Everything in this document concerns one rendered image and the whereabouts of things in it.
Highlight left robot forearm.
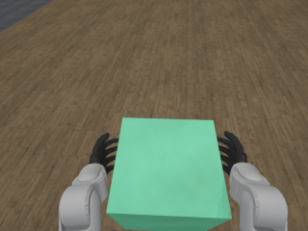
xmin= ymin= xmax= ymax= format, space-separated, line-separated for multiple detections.
xmin=59 ymin=163 xmax=109 ymax=231

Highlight robot right hand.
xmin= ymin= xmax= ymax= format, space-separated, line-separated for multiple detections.
xmin=217 ymin=131 xmax=247 ymax=177

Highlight robot left hand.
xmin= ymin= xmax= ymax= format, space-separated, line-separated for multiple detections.
xmin=89 ymin=133 xmax=119 ymax=174

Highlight carton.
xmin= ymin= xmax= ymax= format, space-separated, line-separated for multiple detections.
xmin=106 ymin=117 xmax=232 ymax=231

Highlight right robot forearm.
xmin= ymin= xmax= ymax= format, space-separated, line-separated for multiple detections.
xmin=229 ymin=162 xmax=289 ymax=231

